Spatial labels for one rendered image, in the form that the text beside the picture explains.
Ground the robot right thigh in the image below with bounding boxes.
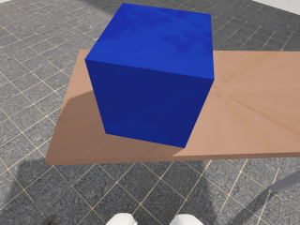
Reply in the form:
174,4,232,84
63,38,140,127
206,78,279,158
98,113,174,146
170,214,203,225

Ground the table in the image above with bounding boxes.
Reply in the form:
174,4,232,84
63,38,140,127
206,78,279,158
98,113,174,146
45,49,300,192

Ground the robot thigh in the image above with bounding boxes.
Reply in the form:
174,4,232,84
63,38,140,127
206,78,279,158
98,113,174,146
106,213,138,225
170,214,203,225

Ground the carton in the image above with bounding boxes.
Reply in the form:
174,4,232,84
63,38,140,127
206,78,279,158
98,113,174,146
84,3,215,148

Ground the robot left thigh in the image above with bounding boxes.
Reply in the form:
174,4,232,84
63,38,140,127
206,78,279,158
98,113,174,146
106,213,138,225

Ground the left robot hand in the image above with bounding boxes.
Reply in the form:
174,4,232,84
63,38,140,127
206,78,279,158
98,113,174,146
41,214,62,225

